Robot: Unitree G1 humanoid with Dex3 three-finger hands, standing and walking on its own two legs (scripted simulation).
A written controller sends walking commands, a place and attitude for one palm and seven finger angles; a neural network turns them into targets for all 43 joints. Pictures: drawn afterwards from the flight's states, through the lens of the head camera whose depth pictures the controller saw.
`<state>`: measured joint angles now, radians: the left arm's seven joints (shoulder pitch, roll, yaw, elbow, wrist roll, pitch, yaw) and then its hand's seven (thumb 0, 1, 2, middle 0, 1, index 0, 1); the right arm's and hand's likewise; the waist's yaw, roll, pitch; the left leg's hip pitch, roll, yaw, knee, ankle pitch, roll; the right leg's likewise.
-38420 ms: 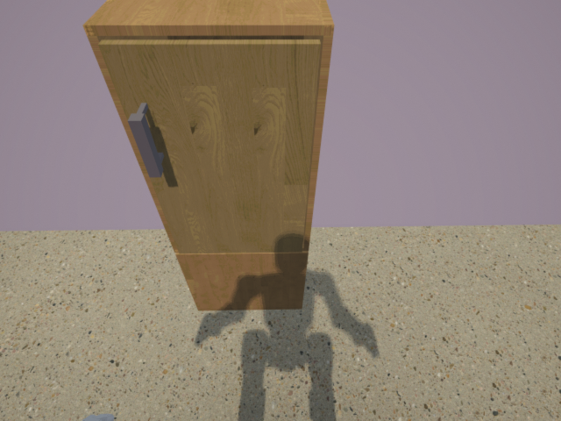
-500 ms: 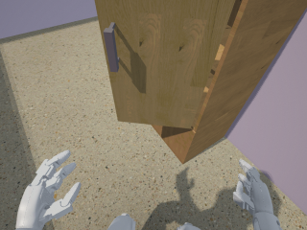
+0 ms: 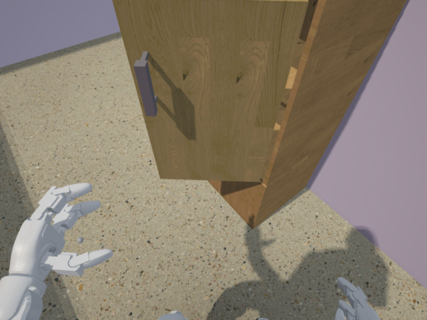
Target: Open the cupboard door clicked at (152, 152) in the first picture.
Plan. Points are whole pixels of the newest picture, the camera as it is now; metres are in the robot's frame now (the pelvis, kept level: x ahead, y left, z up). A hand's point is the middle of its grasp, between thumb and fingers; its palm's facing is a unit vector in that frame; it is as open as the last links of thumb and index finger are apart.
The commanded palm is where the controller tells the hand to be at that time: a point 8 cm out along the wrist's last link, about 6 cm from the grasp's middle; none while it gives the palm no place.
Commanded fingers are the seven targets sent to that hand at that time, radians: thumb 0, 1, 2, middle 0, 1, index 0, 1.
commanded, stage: raise the hand with hooked fingers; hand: left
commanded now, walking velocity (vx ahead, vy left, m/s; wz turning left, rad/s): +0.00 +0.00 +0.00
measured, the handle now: (148, 84) +0.57 +0.18 +0.12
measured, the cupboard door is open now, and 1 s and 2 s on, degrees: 50 50 50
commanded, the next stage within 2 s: move the hooked fingers beside the handle in 1.12 s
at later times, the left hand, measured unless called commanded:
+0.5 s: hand (46, 191) +0.29 +0.28 +0.12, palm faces +0.07 -1.00 -0.04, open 13.9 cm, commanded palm +0.26 +0.33 +0.13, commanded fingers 0.00 -0.50 0.30 -0.30 -1.20 -0.30 -1.20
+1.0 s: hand (57, 175) +0.31 +0.27 +0.13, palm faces +0.08 -1.00 -0.03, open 14.0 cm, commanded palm +0.28 +0.31 +0.14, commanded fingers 0.00 -0.50 0.30 -0.30 -1.20 -0.30 -1.20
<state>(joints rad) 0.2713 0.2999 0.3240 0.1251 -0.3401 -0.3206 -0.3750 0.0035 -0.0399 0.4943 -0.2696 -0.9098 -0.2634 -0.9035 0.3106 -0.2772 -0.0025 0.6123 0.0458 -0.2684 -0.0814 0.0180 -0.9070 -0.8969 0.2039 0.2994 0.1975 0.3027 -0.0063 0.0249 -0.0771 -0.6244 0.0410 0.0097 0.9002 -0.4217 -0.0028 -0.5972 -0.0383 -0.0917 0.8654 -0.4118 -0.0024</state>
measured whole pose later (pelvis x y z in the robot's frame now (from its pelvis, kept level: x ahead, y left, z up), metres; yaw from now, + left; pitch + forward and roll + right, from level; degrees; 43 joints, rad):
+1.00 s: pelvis +0.01 +0.00 +0.03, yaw -1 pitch +3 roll -1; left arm -0.09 0.40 0.45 0.38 -0.32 -0.13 -0.45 -0.01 -0.50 0.30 -0.30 -1.20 -0.30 -1.20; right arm 0.28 -0.28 0.04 0.61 0.06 -0.22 -0.11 0.02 -0.91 -0.90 0.20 0.30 0.20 0.30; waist 0.01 0.03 -0.05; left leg -0.39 0.04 0.03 0.67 -0.34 -0.01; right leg -0.37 -0.03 -0.08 0.64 -0.33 0.00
